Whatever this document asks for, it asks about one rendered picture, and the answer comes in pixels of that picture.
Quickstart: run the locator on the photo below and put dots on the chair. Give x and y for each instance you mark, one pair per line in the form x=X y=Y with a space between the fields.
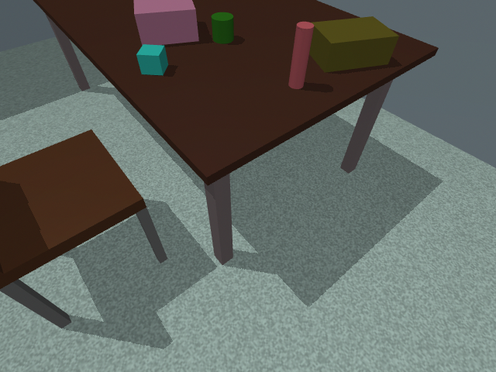
x=54 y=200

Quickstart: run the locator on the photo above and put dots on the table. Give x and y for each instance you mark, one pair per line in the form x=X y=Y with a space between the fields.
x=219 y=106

